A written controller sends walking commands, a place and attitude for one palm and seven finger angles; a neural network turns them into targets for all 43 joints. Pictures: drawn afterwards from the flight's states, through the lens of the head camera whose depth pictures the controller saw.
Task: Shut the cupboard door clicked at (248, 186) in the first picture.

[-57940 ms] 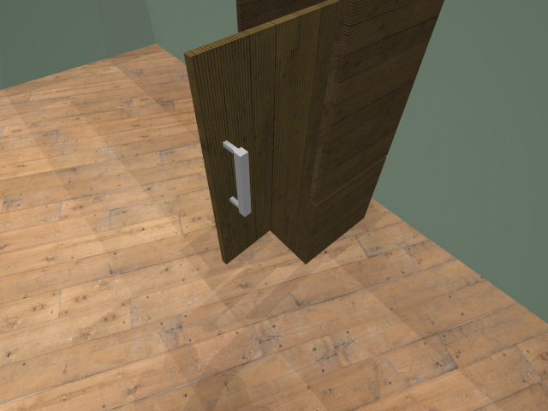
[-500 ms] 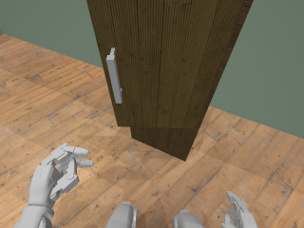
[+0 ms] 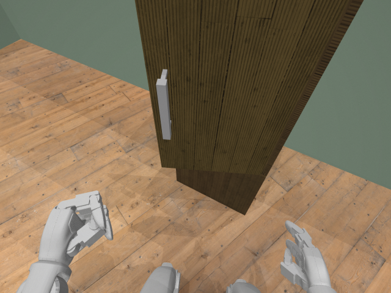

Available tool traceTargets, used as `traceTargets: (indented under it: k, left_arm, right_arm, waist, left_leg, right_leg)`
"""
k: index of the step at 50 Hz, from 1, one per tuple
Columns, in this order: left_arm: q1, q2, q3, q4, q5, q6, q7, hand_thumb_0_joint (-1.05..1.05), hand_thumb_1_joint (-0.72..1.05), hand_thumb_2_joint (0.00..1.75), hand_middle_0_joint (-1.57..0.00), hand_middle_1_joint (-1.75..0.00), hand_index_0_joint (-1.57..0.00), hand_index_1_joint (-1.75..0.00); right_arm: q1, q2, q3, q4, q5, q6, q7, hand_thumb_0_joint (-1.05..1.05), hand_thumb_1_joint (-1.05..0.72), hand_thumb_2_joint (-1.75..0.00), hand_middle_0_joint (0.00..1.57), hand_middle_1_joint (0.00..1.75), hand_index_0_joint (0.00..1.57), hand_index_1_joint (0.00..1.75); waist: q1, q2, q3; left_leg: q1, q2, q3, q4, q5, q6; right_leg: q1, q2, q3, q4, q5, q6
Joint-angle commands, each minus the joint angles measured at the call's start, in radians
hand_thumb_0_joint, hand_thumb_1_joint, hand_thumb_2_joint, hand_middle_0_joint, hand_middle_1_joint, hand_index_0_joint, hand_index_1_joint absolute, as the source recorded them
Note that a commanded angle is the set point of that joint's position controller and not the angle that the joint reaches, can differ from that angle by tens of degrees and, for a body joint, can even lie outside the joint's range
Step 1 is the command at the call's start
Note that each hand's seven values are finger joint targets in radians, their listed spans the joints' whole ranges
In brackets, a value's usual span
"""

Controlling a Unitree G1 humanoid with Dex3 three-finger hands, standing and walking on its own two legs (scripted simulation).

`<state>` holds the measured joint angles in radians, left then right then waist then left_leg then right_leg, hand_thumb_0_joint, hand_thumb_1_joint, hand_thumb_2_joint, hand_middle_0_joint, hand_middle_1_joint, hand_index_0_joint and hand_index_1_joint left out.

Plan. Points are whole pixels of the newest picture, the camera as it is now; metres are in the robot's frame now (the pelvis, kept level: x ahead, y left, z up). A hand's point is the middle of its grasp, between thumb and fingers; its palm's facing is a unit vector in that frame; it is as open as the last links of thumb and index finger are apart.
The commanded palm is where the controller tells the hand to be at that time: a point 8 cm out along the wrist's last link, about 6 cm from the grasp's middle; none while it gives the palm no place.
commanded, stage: raise the hand and make a fist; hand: left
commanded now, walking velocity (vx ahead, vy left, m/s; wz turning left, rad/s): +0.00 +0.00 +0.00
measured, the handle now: (165, 107) +0.51 +0.12 +0.07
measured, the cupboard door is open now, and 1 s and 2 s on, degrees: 24 24 24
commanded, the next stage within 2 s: bring the fist close to the handle in 0.62 s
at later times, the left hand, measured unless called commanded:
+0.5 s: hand (114, 220) +0.23 +0.16 +0.07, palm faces +0.00 -1.00 -0.05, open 3.1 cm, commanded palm +0.21 +0.22 +0.07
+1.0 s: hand (129, 203) +0.26 +0.15 +0.07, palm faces -0.04 -1.00 -0.02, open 3.1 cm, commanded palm +0.25 +0.20 +0.07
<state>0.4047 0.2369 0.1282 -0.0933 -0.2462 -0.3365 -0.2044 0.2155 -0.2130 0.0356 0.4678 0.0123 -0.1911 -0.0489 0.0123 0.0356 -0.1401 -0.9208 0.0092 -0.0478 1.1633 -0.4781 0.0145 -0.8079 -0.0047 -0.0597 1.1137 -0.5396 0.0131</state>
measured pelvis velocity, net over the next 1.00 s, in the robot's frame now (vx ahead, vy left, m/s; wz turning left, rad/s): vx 0.00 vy -0.02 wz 0.00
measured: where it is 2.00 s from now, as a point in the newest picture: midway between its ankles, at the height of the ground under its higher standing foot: outside the picture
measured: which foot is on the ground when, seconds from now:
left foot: down 0.00-1.00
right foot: down 0.00-1.00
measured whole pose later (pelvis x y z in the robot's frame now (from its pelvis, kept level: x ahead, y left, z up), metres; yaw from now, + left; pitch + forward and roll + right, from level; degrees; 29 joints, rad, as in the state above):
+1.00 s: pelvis +0.00 -0.02 +0.00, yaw +0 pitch +13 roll -2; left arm 0.23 0.21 0.10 0.03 -0.25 -0.33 -0.20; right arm 0.24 -0.24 0.02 0.52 0.03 -0.17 -0.06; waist 0.00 0.05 -0.14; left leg -0.90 0.02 -0.05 1.14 -0.47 -0.01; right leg -0.80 0.00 -0.06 1.12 -0.55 -0.01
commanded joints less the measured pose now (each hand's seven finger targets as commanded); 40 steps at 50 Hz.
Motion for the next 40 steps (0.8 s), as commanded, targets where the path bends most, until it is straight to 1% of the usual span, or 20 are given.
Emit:
traceTargets:
  k: [1,6,8,11,13,14,17,18,21,23,25,29,31,33,34,36,37,38,39,40]
  left_arm:
    - [-0.054,0.106,0.079,-0.212,-0.031,-0.064,-0.012,0.0,0.9,0.9,-1.3,-1.5,-1.3,-1.5]
    - [-0.071,0.113,0.084,-0.207,-0.04,-0.063,-0.025,0.0,0.9,0.9,-1.3,-1.5,-1.3,-1.5]
    - [-0.069,0.128,0.1,-0.191,-0.043,-0.059,-0.029,0.0,0.9,0.9,-1.3,-1.5,-1.3,-1.5]
    - [-0.081,0.123,0.099,-0.18,-0.051,-0.056,-0.033,0.0,0.9,0.9,-1.3,-1.5,-1.3,-1.5]
    - [-0.071,0.132,0.114,-0.153,-0.058,-0.055,-0.035,0.0,0.9,0.9,-1.3,-1.5,-1.3,-1.5]
    - [-0.065,0.117,0.105,-0.153,-0.06,-0.059,-0.037,0.0,0.9,0.9,-1.3,-1.5,-1.3,-1.5]
    - [-0.071,0.12,0.103,-0.159,-0.059,-0.074,-0.034,0.0,0.9,0.9,-1.3,-1.5,-1.3,-1.5]
    - [-0.073,0.136,0.114,-0.152,-0.055,-0.077,-0.028,0.0,0.9,0.9,-1.3,-1.5,-1.3,-1.5]
    - [-0.072,0.117,0.1,-0.151,-0.056,-0.092,-0.026,0.0,0.9,0.9,-1.3,-1.5,-1.3,-1.5]
    - [-0.073,0.137,0.116,-0.141,-0.058,-0.095,-0.025,0.0,0.9,0.9,-1.3,-1.5,-1.3,-1.5]
    - [-0.081,0.123,0.106,-0.139,-0.06,-0.098,-0.027,0.0,0.9,0.9,-1.3,-1.5,-1.3,-1.5]
    - [-0.086,0.129,0.106,-0.151,-0.055,-0.102,-0.026,0.0,0.9,0.9,-1.3,-1.5,-1.3,-1.5]
    - [-0.085,0.12,0.096,-0.14,-0.053,-0.099,-0.027,0.0,0.9,0.9,-1.3,-1.5,-1.3,-1.5]
    - [-0.094,0.132,0.107,-0.151,-0.059,-0.099,-0.03,0.0,0.9,0.9,-1.3,-1.5,-1.3,-1.5]
    - [-0.087,0.122,0.101,-0.134,-0.061,-0.094,-0.033,0.0,0.9,0.9,-1.3,-1.5,-1.3,-1.5]
    - [-0.095,0.116,0.096,-0.141,-0.064,-0.095,-0.038,0.0,0.9,0.9,-1.3,-1.5,-1.3,-1.5]
    - [-0.121,0.116,0.091,-0.146,-0.06,-0.097,-0.037,0.0,0.9,0.9,-1.3,-1.5,-1.3,-1.5]
    - [-0.15,0.122,0.088,-0.142,-0.057,-0.096,-0.036,0.0,0.9,0.9,-1.3,-1.5,-1.3,-1.5]
    - [-0.2,0.106,0.065,-0.146,-0.054,-0.098,-0.036,0.0,0.9,0.9,-1.3,-1.5,-1.3,-1.5]
    - [-0.205,0.111,0.078,-0.124,-0.056,-0.099,-0.032,0.0,0.9,0.9,-1.3,-1.5,-1.3,-1.5]
  right_arm:
    - [0.002,-0.147,-0.065,-0.143,0.002,-0.041,-0.015,0.0,-0.9,-0.9,0.2,0.3,0.2,0.3]
    - [0.004,-0.147,-0.064,-0.137,0.002,-0.04,-0.016,0.0,-0.9,-0.9,0.2,0.3,0.2,0.3]
    - [0.001,-0.147,-0.065,-0.132,0.004,-0.04,-0.017,0.0,-0.9,-0.9,0.2,0.3,0.2,0.3]
    - [0.0,-0.148,-0.067,-0.133,0.008,-0.04,-0.019,0.0,-0.9,-0.9,0.2,0.3,0.2,0.3]
    - [0.001,-0.147,-0.068,-0.126,0.007,-0.04,-0.021,0.0,-0.9,-0.9,0.2,0.3,0.2,0.3]
    - [0.0,-0.148,-0.07,-0.131,0.008,-0.041,-0.021,0.0,-0.9,-0.9,0.2,0.3,0.2,0.3]
    - [0.0,-0.148,-0.071,-0.129,0.009,-0.042,-0.017,0.0,-0.9,-0.9,0.2,0.3,0.2,0.3]
    - [-0.002,-0.149,-0.072,-0.126,0.007,-0.041,-0.018,0.0,-0.9,-0.9,0.2,0.3,0.2,0.3]
    - [-0.001,-0.146,-0.074,-0.128,0.008,-0.04,-0.017,0.0,-0.9,-0.9,0.2,0.3,0.2,0.3]
    - [-0.005,-0.147,-0.074,-0.125,0.007,-0.037,-0.018,0.0,-0.9,-0.9,0.2,0.3,0.2,0.3]
    - [-0.006,-0.144,-0.074,-0.126,0.009,-0.036,-0.018,0.0,-0.9,-0.9,0.2,0.3,0.2,0.3]
    - [-0.007,-0.145,-0.073,-0.127,0.01,-0.035,-0.018,0.0,-0.9,-0.9,0.2,0.3,0.2,0.3]
    - [-0.007,-0.144,-0.072,-0.129,0.012,-0.033,-0.018,0.0,-0.9,-0.9,0.2,0.3,0.2,0.3]
    - [-0.005,-0.145,-0.071,-0.126,0.011,-0.033,-0.021,0.0,-0.9,-0.9,0.2,0.3,0.2,0.3]
    - [-0.008,-0.144,-0.071,-0.129,0.012,-0.032,-0.021,0.0,-0.9,-0.9,0.2,0.3,0.2,0.3]
    - [-0.008,-0.142,-0.071,-0.129,0.014,-0.033,-0.02,0.0,-0.9,-0.9,0.2,0.3,0.2,0.3]
    - [-0.005,-0.146,-0.07,-0.126,0.012,-0.034,-0.021,0.0,-0.9,-0.9,0.2,0.3,0.2,0.3]
    - [-0.006,-0.146,-0.068,-0.12,0.011,-0.035,-0.024,0.0,-0.9,-0.9,0.2,0.3,0.2,0.3]
    - [-0.007,-0.147,-0.065,-0.117,0.01,-0.038,-0.023,0.0,-0.9,-0.9,0.2,0.3,0.2,0.3]
    - [-0.003,-0.147,-0.068,-0.111,0.01,-0.04,-0.025,0.0,-0.9,-0.9,0.2,0.3,0.2,0.3]
  waist:
    - [-0.013,0.029,-0.199]
    - [-0.014,0.043,-0.203]
    - [-0.005,0.043,-0.195]
    - [-0.012,0.017,-0.184]
    - [-0.006,-0.003,-0.177]
    - [-0.007,-0.01,-0.187]
    - [-0.005,0.015,-0.183]
    - [-0.002,0.007,-0.172]
    - [-0.009,-0.017,-0.18]
    - [-0.002,-0.015,-0.172]
    - [-0.009,-0.033,-0.172]
    - [-0.006,-0.003,-0.184]
    - [-0.01,-0.016,-0.163]
    - [-0.008,-0.009,-0.177]
    - [-0.015,-0.036,-0.167]
    - [-0.015,-0.028,-0.166]
    - [-0.02,-0.031,-0.178]
    - [-0.021,-0.004,-0.168]
    - [-0.033,-0.005,-0.174]
    - [-0.033,-0.032,-0.172]
  left_leg:
    - [0.249,-0.006,-0.026,-0.219,0.162,-0.003]
    - [0.255,-0.011,-0.013,-0.211,0.204,0.0]
    - [0.245,-0.012,-0.01,-0.209,0.209,0.002]
    - [0.239,-0.013,-0.003,-0.216,0.177,0.003]
    - [0.218,-0.017,0.001,-0.207,0.185,0.005]
    - [0.223,-0.016,0.006,-0.204,0.192,0.005]
    - [0.221,-0.018,0.01,-0.206,0.186,0.003]
    - [0.213,-0.017,0.008,-0.203,0.183,0.006]
    - [0.209,-0.018,0.017,-0.196,0.173,0.007]
    - [0.186,-0.02,0.018,-0.186,0.167,0.009]
    - [0.18,-0.02,0.022,-0.181,0.157,0.008]
    - [0.185,-0.021,0.024,-0.178,0.165,0.011]
    - [0.185,-0.019,0.021,-0.188,0.148,0.01]
    - [0.183,-0.02,0.02,-0.178,0.161,0.012]
    - [0.175,-0.02,0.024,-0.174,0.149,0.011]
    - [0.177,-0.019,0.022,-0.175,0.149,0.011]
    - [0.183,-0.019,0.02,-0.173,0.155,0.012]
    - [0.182,-0.018,0.018,-0.166,0.16,0.013]
    - [0.186,-0.018,0.015,-0.166,0.155,0.013]
    - [0.182,-0.016,0.015,-0.163,0.148,0.012]
  right_leg:
    - [0.047,0.045,-0.026,-0.155,0.179,-0.043]
    - [0.073,0.042,-0.015,-0.165,0.224,-0.042]
    - [0.089,0.043,-0.009,-0.169,0.229,-0.045]
    - [0.087,0.04,-0.001,-0.191,0.198,-0.037]
    - [0.109,0.038,0.011,-0.197,0.204,-0.038]
    - [0.108,0.035,0.013,-0.196,0.214,-0.035]
    - [0.104,0.031,0.02,-0.196,0.206,-0.035]
    - [0.101,0.035,0.02,-0.195,0.2,-0.037]
    - [0.103,0.028,0.035,-0.206,0.188,-0.031]
    - [0.113,0.028,0.053,-0.213,0.171,-0.032]
    - [0.11,0.021,0.061,-0.22,0.157,-0.027]
    - [0.114,0.021,0.066,-0.217,0.169,-0.029]
    - [0.1,0.024,0.057,-0.22,0.147,-0.029]
    - [0.111,0.026,0.063,-0.217,0.162,-0.03]
    - [0.108,0.021,0.073,-0.229,0.15,-0.024]
    - [0.106,0.021,0.073,-0.23,0.145,-0.024]
    - [0.101,0.022,0.065,-0.22,0.158,-0.025]
    - [0.091,0.027,0.064,-0.212,0.166,-0.029]
    - [0.078,0.024,0.056,-0.206,0.165,-0.028]
    - [0.075,0.025,0.061,-0.211,0.159,-0.025]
